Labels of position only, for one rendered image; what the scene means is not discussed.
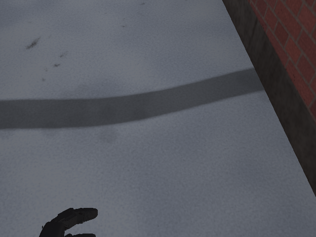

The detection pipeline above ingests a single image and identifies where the left robot hand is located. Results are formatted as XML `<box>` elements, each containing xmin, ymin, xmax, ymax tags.
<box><xmin>39</xmin><ymin>207</ymin><xmax>98</xmax><ymax>237</ymax></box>

